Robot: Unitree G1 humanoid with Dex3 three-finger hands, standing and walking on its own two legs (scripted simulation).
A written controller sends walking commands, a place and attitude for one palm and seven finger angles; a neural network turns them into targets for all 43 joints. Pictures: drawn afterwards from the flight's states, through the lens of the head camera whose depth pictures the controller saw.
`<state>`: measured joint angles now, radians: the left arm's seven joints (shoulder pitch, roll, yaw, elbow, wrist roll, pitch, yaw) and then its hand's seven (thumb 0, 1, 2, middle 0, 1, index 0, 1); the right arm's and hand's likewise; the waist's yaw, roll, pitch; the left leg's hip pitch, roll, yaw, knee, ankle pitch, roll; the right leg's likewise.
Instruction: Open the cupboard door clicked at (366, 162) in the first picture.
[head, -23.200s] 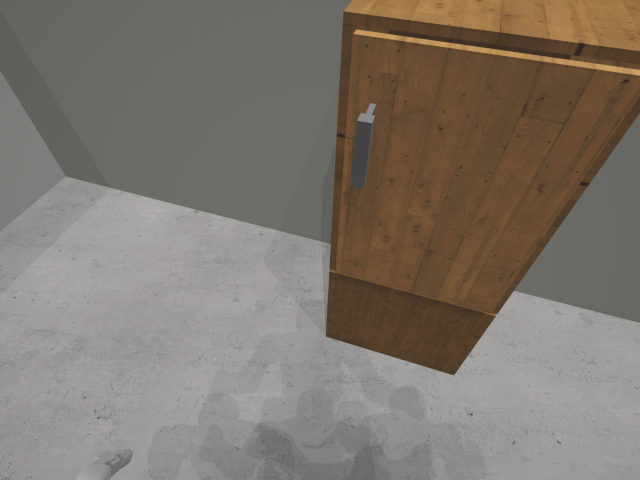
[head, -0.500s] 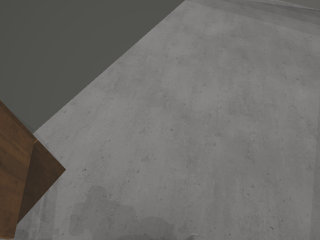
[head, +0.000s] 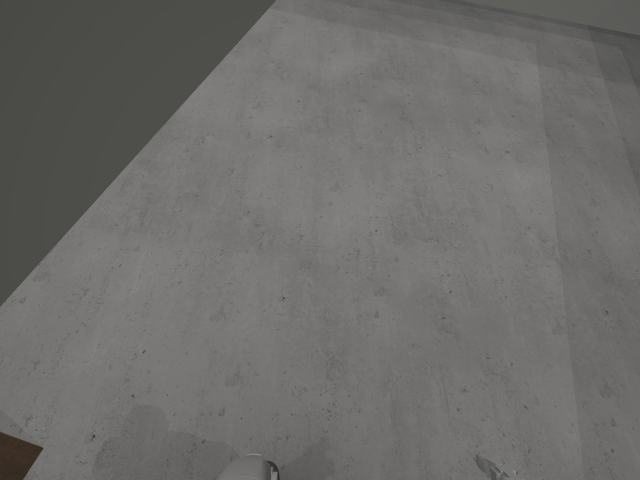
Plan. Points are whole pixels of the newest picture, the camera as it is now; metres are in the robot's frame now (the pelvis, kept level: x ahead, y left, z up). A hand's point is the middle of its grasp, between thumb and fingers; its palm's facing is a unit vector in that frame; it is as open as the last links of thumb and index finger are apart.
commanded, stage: walk to a spot facing it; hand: left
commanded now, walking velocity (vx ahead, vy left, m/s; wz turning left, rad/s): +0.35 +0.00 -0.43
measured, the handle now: out of the picture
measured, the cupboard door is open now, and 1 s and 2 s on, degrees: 40 40 40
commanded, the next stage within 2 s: turn to face it in 0.92 s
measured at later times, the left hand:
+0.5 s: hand (278, 308) +0.39 +0.10 -0.15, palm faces -0.34 -0.92 -0.18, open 7.4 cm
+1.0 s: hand (318, 298) +0.43 +0.03 -0.16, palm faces -0.21 -0.96 -0.18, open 7.3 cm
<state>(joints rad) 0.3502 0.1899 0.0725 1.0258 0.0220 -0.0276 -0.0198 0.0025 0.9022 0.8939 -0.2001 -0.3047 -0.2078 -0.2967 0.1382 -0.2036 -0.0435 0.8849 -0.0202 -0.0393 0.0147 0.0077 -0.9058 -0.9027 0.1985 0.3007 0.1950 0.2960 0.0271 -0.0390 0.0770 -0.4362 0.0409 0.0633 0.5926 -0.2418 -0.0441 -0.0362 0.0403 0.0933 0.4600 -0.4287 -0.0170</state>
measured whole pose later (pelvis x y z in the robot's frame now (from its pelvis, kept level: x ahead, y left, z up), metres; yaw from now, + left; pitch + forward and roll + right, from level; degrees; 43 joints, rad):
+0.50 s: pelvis +0.21 -0.02 +0.00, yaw -16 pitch +1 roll +1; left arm 0.06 0.18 0.07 0.95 0.03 0.01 -0.05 0.00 0.91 0.90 -0.19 -0.30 -0.20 -0.30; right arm 0.53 -0.13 -0.01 1.08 -0.04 -0.05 -0.01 0.01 -0.91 -0.90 0.20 0.30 0.20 0.30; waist -0.08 0.00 0.08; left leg 0.06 0.07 0.34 0.36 -0.42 -0.04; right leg -0.55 -0.05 -0.11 0.71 -0.21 -0.07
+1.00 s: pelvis +0.43 -0.14 +0.01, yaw -17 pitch +0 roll +1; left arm 0.38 0.14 0.03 1.13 0.02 -0.09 0.01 -0.01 0.92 0.89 -0.19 -0.30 -0.20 -0.30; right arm 0.09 -0.18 -0.04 1.02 -0.01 -0.01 0.02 0.00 -0.91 -0.90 0.19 0.30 0.19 0.30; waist 0.02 -0.01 0.05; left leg -0.60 0.07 0.08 0.82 -0.17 -0.02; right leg 0.08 0.08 -0.12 0.24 -0.34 -0.10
